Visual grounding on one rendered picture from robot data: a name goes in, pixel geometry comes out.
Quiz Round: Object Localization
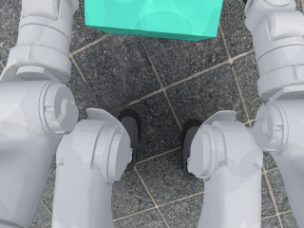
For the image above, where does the robot right forearm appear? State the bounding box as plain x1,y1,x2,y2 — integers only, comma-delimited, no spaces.
244,0,304,101

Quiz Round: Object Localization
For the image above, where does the robot left forearm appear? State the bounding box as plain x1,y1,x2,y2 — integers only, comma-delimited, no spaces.
0,0,80,85

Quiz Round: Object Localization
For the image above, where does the robot right upper arm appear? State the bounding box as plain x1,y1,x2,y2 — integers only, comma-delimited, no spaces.
253,99,304,228

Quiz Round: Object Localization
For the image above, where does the left robot thigh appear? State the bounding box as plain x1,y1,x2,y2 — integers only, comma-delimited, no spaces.
51,119,127,228

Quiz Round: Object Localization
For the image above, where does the carton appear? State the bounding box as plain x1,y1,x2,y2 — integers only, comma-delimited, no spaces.
84,0,223,42

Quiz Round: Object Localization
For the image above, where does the robot left upper arm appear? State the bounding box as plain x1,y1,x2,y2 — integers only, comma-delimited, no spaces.
0,80,79,228

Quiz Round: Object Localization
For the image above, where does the robot right shin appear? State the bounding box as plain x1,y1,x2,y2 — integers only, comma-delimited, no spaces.
187,110,263,179

